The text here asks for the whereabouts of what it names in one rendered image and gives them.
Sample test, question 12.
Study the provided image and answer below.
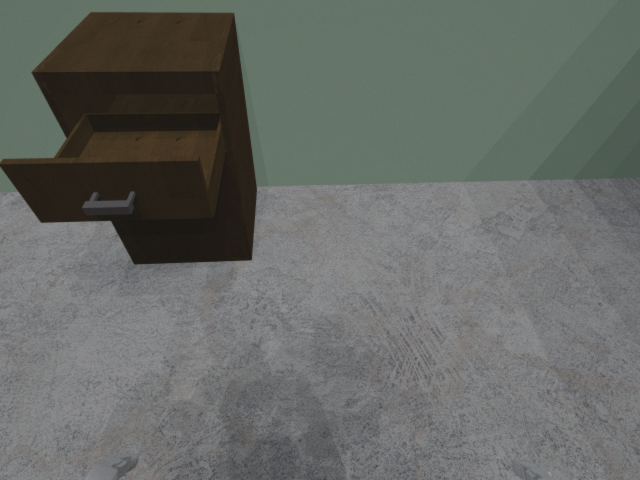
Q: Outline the robot left hand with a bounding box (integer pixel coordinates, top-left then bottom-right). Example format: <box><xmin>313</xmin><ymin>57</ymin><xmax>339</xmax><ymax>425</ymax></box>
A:
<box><xmin>83</xmin><ymin>453</ymin><xmax>139</xmax><ymax>480</ymax></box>

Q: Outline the drawer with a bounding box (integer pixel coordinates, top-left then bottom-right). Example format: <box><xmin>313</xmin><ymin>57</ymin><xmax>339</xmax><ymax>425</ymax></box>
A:
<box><xmin>0</xmin><ymin>112</ymin><xmax>226</xmax><ymax>223</ymax></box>

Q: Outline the handle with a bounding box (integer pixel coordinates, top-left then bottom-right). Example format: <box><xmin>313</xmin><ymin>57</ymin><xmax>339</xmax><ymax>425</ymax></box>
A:
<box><xmin>82</xmin><ymin>191</ymin><xmax>136</xmax><ymax>215</ymax></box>

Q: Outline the cabinet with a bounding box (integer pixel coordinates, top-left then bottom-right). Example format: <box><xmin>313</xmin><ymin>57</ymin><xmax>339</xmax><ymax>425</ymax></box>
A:
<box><xmin>31</xmin><ymin>12</ymin><xmax>257</xmax><ymax>264</ymax></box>

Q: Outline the robot right hand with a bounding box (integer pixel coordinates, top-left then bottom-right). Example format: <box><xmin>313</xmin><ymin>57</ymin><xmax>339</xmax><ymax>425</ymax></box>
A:
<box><xmin>511</xmin><ymin>459</ymin><xmax>560</xmax><ymax>480</ymax></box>

